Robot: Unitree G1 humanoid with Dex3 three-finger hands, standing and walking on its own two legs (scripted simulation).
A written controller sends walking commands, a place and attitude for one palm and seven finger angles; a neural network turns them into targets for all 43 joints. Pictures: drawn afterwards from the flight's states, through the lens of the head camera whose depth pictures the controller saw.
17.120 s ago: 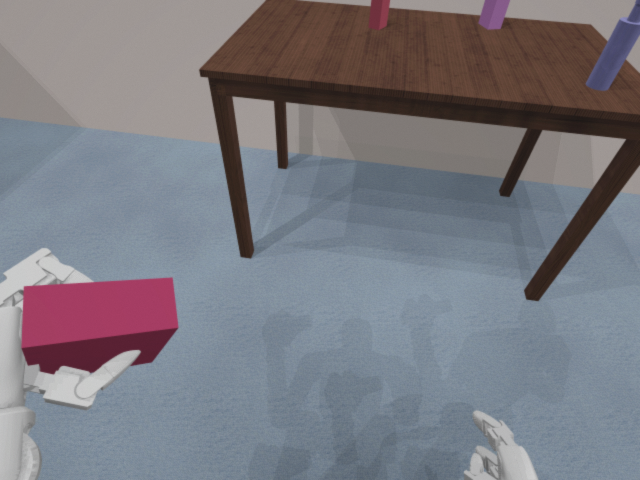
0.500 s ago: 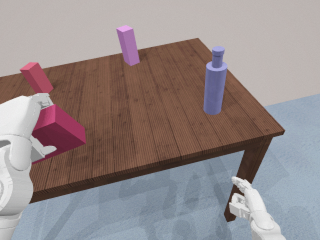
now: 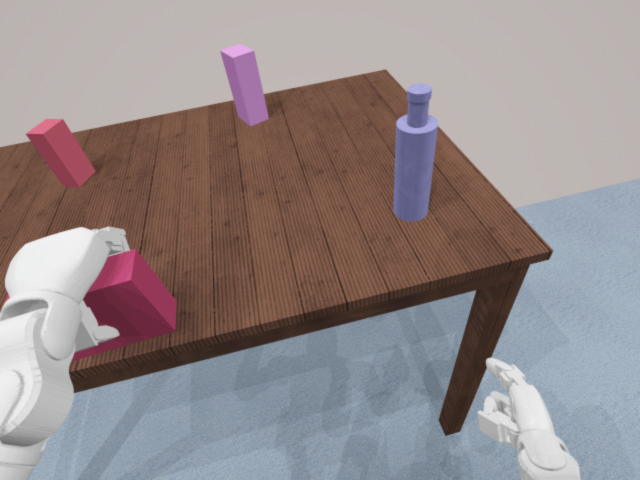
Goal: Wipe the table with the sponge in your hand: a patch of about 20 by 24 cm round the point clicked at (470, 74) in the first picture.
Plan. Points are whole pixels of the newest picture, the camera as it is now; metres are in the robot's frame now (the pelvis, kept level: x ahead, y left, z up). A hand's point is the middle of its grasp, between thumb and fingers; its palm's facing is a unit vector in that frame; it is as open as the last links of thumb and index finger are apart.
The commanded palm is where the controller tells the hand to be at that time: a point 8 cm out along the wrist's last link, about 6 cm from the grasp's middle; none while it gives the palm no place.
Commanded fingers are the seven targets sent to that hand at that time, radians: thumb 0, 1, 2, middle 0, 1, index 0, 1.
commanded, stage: move the sponge above the wiping area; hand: left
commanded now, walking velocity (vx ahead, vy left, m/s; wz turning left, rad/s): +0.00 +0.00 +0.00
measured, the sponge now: (106, 316) +0.24 +0.31 +0.11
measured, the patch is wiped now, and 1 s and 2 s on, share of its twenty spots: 0.00 0.00 0.00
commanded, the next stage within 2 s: none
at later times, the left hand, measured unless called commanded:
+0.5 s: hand (119, 286) +0.26 +0.29 +0.14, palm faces +0.02 -0.07 -1.00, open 9.1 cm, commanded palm +0.23 +0.30 +0.24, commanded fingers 0.00 0.10 1.30 -1.20 -1.60 -1.20 -1.60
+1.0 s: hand (125, 269) +0.28 +0.29 +0.15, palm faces +0.07 -0.05 -1.00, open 9.1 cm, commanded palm +0.25 +0.31 +0.23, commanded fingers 0.00 0.10 1.30 -1.20 -1.60 -1.20 -1.60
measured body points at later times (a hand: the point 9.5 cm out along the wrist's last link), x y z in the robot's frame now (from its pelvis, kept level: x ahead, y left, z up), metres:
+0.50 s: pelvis +0.01 +0.02 +0.00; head +0.00 -0.03 +0.45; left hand +0.25 +0.29 +0.20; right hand +0.26 -0.18 -0.08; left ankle +0.03 +0.12 -0.74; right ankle +0.04 -0.06 -0.74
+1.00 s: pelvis +0.02 +0.03 +0.01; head +0.01 -0.01 +0.45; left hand +0.27 +0.29 +0.20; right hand +0.27 -0.17 -0.08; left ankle +0.03 +0.12 -0.74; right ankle +0.04 -0.06 -0.74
